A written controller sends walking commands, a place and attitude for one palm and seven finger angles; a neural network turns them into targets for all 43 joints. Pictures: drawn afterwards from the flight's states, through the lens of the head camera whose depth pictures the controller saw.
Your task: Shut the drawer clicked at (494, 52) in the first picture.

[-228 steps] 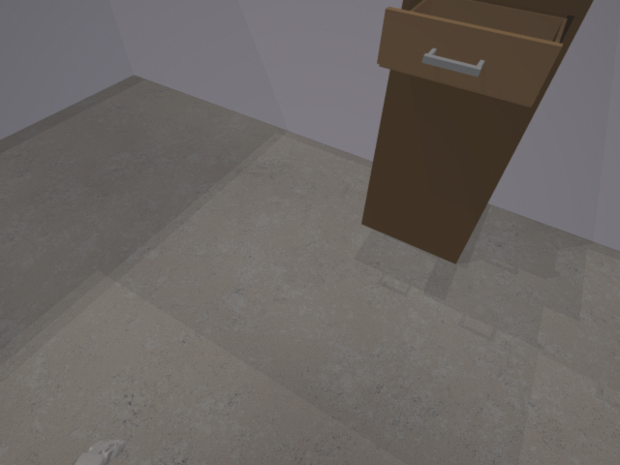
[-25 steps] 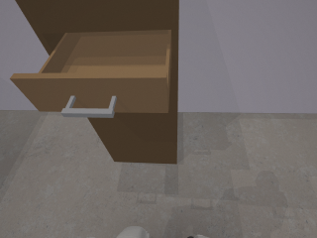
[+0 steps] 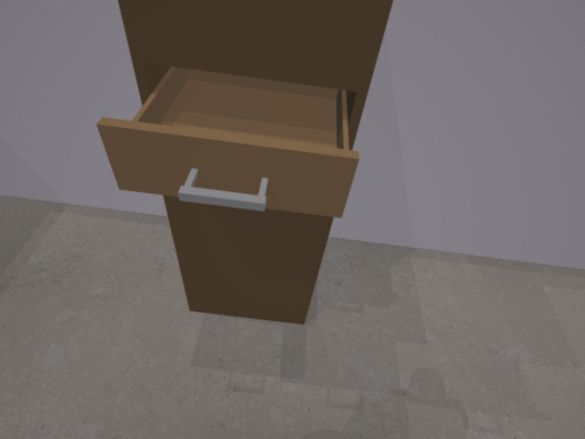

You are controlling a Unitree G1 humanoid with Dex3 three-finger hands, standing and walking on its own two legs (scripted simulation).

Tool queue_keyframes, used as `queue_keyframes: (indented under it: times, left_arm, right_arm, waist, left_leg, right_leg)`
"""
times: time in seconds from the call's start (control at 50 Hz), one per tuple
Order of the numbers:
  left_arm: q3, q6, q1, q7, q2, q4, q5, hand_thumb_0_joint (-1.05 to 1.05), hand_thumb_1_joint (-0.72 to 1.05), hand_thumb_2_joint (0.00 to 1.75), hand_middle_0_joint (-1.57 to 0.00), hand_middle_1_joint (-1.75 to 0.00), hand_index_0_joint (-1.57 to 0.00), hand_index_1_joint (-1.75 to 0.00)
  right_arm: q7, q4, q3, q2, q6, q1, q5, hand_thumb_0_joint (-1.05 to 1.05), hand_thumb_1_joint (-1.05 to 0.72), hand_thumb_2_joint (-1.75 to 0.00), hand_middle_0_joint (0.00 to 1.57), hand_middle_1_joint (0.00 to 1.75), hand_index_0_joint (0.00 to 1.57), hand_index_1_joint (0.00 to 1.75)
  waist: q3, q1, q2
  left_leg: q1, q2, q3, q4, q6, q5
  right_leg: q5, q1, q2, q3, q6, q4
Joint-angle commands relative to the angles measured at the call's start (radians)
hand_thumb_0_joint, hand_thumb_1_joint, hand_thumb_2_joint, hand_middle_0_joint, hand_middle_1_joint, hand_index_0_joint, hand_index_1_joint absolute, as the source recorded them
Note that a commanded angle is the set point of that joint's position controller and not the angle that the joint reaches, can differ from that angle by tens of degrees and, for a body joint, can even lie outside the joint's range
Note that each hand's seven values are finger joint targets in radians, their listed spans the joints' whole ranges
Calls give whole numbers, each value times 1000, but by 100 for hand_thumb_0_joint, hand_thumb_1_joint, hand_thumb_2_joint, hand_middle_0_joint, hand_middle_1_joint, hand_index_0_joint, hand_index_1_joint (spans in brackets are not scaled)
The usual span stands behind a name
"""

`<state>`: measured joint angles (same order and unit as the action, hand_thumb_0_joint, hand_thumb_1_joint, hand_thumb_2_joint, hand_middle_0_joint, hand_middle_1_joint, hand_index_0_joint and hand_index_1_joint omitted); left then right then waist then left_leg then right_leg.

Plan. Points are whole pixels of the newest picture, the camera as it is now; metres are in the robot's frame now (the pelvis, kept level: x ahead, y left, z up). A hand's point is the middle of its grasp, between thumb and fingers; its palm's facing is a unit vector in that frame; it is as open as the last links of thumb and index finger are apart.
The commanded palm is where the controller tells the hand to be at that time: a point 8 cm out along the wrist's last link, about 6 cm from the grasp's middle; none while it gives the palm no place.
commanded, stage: come to a stop and stand still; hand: left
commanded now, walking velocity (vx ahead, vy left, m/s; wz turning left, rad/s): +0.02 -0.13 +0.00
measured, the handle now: (225, 189) +0.44 +0.15 +0.10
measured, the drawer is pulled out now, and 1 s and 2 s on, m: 0.20 0.20 0.20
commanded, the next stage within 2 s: look again from close up in 0.86 s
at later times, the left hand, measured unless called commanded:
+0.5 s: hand out of the picture +0.07 +0.11 -0.19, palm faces +0.07 -0.97 -0.22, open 7.2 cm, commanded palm none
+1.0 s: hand out of the picture -0.01 +0.08 -0.18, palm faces +0.05 -0.98 -0.18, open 7.4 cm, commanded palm none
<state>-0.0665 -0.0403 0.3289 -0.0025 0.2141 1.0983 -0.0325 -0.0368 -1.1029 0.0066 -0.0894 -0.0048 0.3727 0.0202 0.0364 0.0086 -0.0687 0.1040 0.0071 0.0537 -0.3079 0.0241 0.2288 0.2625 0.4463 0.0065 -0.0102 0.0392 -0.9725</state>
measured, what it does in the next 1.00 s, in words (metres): steps on the spot: right foot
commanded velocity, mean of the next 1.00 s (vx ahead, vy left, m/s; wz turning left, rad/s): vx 0.00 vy -0.01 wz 0.00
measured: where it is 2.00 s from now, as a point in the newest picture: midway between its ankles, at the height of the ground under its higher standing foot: outside the picture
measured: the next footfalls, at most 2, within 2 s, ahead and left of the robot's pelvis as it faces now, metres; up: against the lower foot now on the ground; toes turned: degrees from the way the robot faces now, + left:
right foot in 0.26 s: +0.02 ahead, -0.14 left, +0.00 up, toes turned -5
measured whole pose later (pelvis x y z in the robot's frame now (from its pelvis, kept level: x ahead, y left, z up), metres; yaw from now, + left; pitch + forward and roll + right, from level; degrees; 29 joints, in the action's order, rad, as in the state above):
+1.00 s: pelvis +0.03 -0.07 -0.01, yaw +0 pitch +0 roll +0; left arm 0.01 0.03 0.33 0.05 0.10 1.16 -0.02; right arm -0.04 -1.15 0.00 -0.15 0.01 0.25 0.00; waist -0.03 0.02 0.01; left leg 0.18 0.08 0.09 -0.48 -0.03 0.27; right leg 0.28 0.09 -0.04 0.11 -0.06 -0.37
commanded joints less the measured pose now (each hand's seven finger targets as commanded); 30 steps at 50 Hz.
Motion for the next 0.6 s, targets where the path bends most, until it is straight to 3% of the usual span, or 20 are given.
queue_keyframes:
  times: [0.0,0.04,0.06,0.12,0.14,0.18,0.2,0.22,0.24,0.26,0.28,0.3,0.36,0.42,0.46,0.5,0.52,0.56,0.58]
  left_arm:
    - [0,20,-79,1,24,-74,6,0,90,90,-20,-30,-20,-30]
    - [7,19,-98,1,8,-74,11,0,90,90,-20,-30,-20,-30]
    - [10,18,-95,1,-3,-72,14,0,90,90,-20,-30,-20,-30]
    - [18,22,-98,4,-24,-64,21,0,90,90,-20,-30,-20,-30]
    - [18,25,-75,6,-34,-55,23,0,90,90,-20,-30,-20,-30]
    - [17,35,-25,11,-39,-29,23,0,90,90,-20,-30,-20,-30]
    - [16,44,5,15,-24,-13,22,0,90,90,-20,-30,-20,-30]
    - [14,54,23,25,17,0,22,0,90,90,-20,-30,-20,-30]
    - [11,64,45,34,58,18,21,0,90,90,-20,-30,-20,-30]
    - [12,65,38,36,87,22,23,0,90,90,-20,-30,-20,-30]
    - [13,64,33,38,72,19,21,0,90,90,-20,-30,-20,-30]
    - [14,68,17,41,63,19,21,0,90,90,-20,-30,-20,-30]
    - [29,65,-28,47,22,16,23,0,90,90,-20,-30,-20,-30]
    - [30,59,-54,47,17,8,25,0,90,90,-20,-30,-20,-30]
    - [33,56,-74,46,14,3,31,0,90,90,-20,-30,-20,-30]
    - [37,52,-73,43,-6,-1,33,0,90,90,-20,-30,-20,-30]
    - [37,48,-64,45,-10,-4,28,0,90,90,-20,-30,-20,-30]
    - [36,44,-47,43,9,8,28,0,90,90,-20,-30,-20,-30]
    - [38,46,-28,43,11,15,28,0,90,90,-20,-30,-20,-30]
  right_arm:
    - [-32,0,39,-181,-31,122,11,0,-90,-90,20,30,20,30]
    - [-37,-17,40,-182,-30,138,13,0,-90,-90,20,30,20,30]
    - [-37,-19,42,-185,-27,131,13,0,-90,-90,20,30,20,30]
    - [-31,-27,46,-185,-19,95,11,0,-90,-90,20,30,20,30]
    - [-28,-27,47,-189,-18,75,12,0,-90,-90,20,30,20,30]
    - [-24,-35,50,-180,-16,53,5,0,-90,-90,20,30,20,30]
    - [-21,-38,48,-164,-17,62,-1,0,-90,-90,20,30,20,30]
    - [-14,-40,40,-123,-20,80,-11,0,-90,-90,20,30,20,30]
    - [-10,-32,23,-70,-20,65,-15,0,-90,-90,20,30,20,30]
    - [-8,-28,20,-57,-13,54,-13,0,-90,-90,20,30,20,30]
    - [-10,-22,21,-54,-3,22,-8,0,-90,-90,20,30,20,30]
    - [-11,-26,21,-64,6,18,-7,0,-90,-90,20,30,20,30]
    - [-13,-51,20,-59,10,25,-11,0,-90,-90,20,30,20,30]
    - [-12,-60,19,-49,16,16,-10,0,-90,-90,20,30,20,30]
    - [-11,-69,18,-60,17,22,-7,0,-90,-90,20,30,20,30]
    - [-12,-70,18,-91,9,7,-4,0,-90,-90,20,30,20,30]
    - [-10,-67,21,-101,10,-9,-6,0,-90,-90,20,30,20,30]
    - [-12,-64,13,-100,6,-54,-7,0,-90,-90,20,30,20,30]
    - [-14,-61,11,-101,5,-61,-7,0,-90,-90,20,30,20,30]
  waist:
    - [-117,-61,201]
    - [-94,-69,204]
    - [-80,-66,219]
    - [-74,-60,249]
    - [-62,-43,268]
    - [-43,-14,235]
    - [-23,-3,188]
    - [16,-4,88]
    - [14,2,-48]
    - [-1,0,-76]
    - [-32,10,-87]
    - [-49,4,-160]
    - [-67,-13,-58]
    - [-91,-24,-13]
    - [-113,-39,13]
    - [-127,-31,73]
    - [-141,-23,79]
    - [-163,-13,162]
    - [-147,-10,149]
  left_leg:
    - [-138,304,-225,78,128,-344]
    - [-162,313,-211,34,145,-517]
    - [-156,307,-196,19,147,-538]
    - [-53,279,-183,4,136,-481]
    - [-32,268,-177,-9,127,-455]
    - [19,228,-146,-56,87,-371]
    - [62,191,-120,-102,48,-310]
    - [167,154,-86,-148,4,-198]
    - [253,90,-10,-184,-37,46]
    - [246,68,9,-227,-47,205]
    - [234,72,-2,-288,-46,240]
    - [239,84,-13,-331,-47,263]
    - [230,92,-16,-351,-49,209]
    - [157,90,1,-275,-51,108]
    - [63,100,-2,-171,-48,-41]
    - [14,141,-36,-106,-31,-208]
    - [30,148,-39,-103,-26,-185]
    - [50,144,-30,-80,-24,-219]
    - [40,141,-25,-81,-24,-233]
  right_leg:
    - [91,179,41,-2,5,49]
    - [138,135,43,14,2,106]
    - [151,101,43,22,-2,143]
    - [171,-48,27,54,-18,277]
    - [142,-92,24,59,-23,331]
    - [-19,-212,15,86,-25,494]
    - [-139,-309,29,76,-27,608]
    - [-245,-464,109,-12,-46,630]
    - [-397,-506,245,-127,-91,626]
    - [-430,-449,313,-148,-141,651]
    - [-530,-411,293,-130,-164,652]
    - [-622,-398,274,-120,-168,648]
    - [-726,-409,249,-45,-183,615]
    - [-568,-334,216,-21,-180,633]
    - [-411,-245,194,-17,-149,639]
    - [-271,-204,124,9,-93,639]
    - [-194,-203,109,11,-77,659]
    - [-234,-246,109,6,-64,654]
    - [-270,-264,114,4,-62,658]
